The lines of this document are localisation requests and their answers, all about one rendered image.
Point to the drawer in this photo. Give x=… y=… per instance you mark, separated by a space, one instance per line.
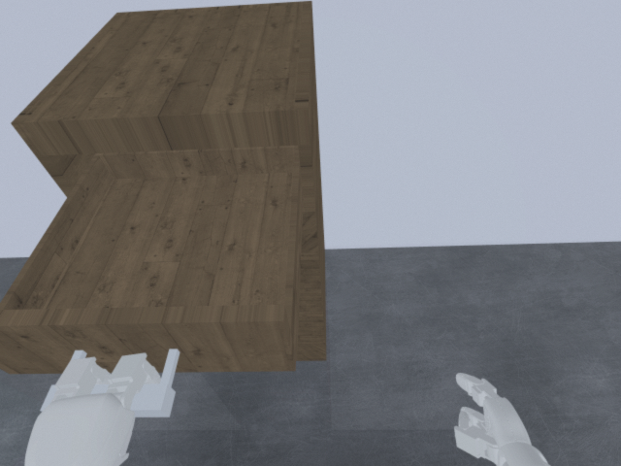
x=195 y=250

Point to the left robot hand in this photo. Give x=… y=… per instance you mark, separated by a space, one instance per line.
x=82 y=429

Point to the right robot hand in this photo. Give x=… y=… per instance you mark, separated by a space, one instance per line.
x=482 y=435

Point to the handle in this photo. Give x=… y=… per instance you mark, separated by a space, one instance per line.
x=154 y=400

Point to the cabinet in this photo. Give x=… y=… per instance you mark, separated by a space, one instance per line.
x=194 y=79

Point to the robot right forearm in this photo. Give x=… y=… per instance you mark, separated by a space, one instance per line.
x=520 y=454

